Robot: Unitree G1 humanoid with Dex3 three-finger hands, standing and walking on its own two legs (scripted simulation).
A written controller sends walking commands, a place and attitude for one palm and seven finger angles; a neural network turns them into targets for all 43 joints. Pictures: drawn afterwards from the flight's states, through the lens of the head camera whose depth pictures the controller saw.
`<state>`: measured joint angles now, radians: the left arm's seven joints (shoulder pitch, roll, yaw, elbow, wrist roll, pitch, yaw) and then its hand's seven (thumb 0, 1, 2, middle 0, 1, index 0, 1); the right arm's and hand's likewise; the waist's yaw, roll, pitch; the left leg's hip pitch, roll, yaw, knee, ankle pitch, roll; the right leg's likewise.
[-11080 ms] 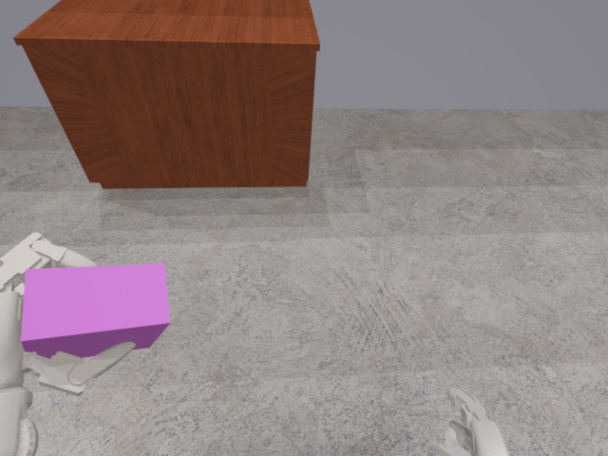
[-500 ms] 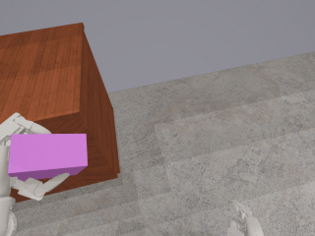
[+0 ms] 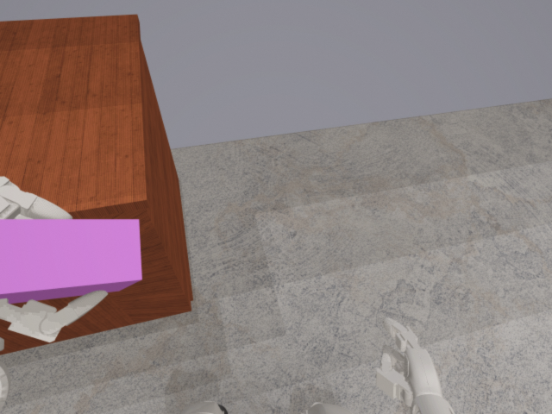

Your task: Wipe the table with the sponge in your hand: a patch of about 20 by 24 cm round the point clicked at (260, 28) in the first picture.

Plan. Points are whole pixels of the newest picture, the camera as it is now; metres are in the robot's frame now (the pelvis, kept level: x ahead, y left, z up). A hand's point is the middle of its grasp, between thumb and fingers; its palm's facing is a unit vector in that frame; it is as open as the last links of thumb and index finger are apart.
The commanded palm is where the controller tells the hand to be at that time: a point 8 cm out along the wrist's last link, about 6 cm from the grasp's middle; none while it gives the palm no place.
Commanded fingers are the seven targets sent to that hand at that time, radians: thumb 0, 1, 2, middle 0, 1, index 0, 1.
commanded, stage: come to a stop and stand still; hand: left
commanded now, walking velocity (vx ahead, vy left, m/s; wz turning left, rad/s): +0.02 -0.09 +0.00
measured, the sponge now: (88, 261) +0.24 +0.22 +0.14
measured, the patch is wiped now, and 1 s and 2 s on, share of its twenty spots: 0.00 0.00 0.00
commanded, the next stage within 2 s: look again from close up in 1.04 s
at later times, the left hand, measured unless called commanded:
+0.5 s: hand (96, 320) +0.18 +0.18 +0.16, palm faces +0.35 -0.84 -0.42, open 10.4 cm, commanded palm +0.12 +0.23 +0.18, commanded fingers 0.00 0.10 1.30 -1.20 -1.60 -1.20 -1.60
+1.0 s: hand (66, 374) +0.14 +0.19 +0.15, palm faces +0.36 -0.85 -0.39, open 10.4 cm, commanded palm +0.08 +0.24 +0.18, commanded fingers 0.00 0.10 1.30 -1.20 -1.60 -1.20 -1.60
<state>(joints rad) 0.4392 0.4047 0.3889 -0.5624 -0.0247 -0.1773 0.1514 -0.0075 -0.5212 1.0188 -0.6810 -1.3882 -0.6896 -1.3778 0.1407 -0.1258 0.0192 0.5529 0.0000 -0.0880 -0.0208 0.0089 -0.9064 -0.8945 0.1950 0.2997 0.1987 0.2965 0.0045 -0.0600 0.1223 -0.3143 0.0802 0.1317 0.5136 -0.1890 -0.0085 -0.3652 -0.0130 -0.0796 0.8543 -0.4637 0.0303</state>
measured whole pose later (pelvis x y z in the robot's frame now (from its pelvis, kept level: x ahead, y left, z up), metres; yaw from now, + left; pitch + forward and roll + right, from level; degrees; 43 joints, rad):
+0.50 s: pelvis -0.04 -0.05 +0.01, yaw +0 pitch +1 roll +1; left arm 0.50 0.36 0.32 -0.50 -0.03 -0.17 0.16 -0.01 -0.52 1.02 -0.68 -1.39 -0.69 -1.38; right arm 0.21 -0.25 -0.01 0.61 0.01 -0.04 -0.08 0.01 -0.91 -0.89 0.19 0.30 0.20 0.30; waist -0.02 -0.02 0.04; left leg -0.26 0.01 0.06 0.62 -0.37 -0.01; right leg -0.25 0.04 -0.15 0.44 -0.21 -0.12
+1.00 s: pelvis -0.08 -0.04 +0.00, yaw -1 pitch -1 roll +0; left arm 0.45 0.35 0.28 -0.44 -0.01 -0.14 0.15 -0.01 -0.52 1.02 -0.68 -1.39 -0.69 -1.38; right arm 0.24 -0.19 0.05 0.60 0.00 -0.04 -0.06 0.01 -0.90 -0.89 0.20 0.30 0.20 0.30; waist 0.01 0.00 0.03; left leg -0.22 0.01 0.05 0.48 -0.24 0.02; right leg -0.26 0.06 -0.14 0.40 -0.14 -0.09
